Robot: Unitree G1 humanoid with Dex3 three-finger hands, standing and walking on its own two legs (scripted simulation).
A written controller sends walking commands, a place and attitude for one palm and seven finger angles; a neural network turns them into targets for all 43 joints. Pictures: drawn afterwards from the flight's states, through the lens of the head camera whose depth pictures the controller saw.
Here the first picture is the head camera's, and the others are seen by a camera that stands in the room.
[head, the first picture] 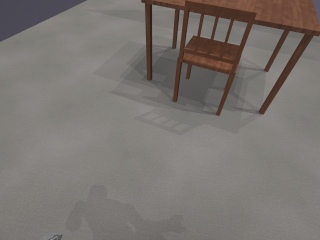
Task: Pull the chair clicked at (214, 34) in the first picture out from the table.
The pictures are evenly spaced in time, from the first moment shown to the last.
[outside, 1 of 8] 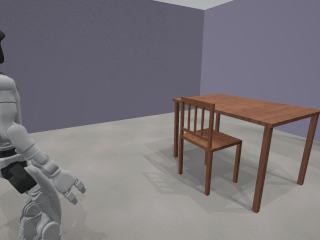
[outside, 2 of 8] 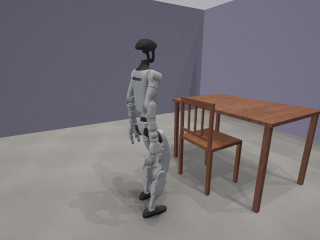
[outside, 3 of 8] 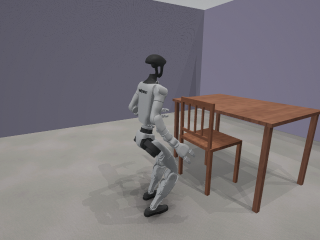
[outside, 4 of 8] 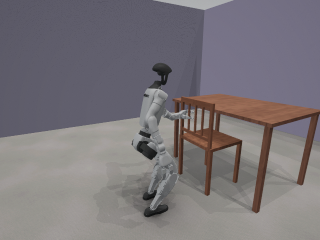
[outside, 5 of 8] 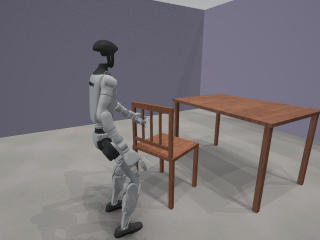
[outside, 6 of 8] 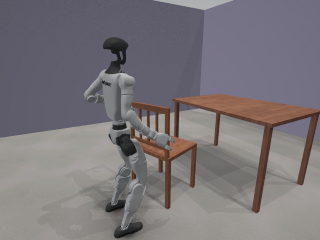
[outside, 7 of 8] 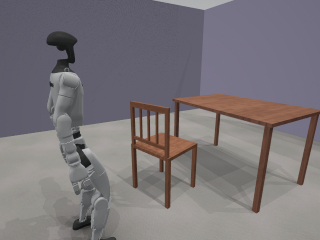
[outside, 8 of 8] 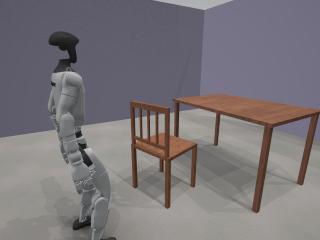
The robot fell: no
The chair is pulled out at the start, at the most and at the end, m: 0.00 0.47 0.47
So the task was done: yes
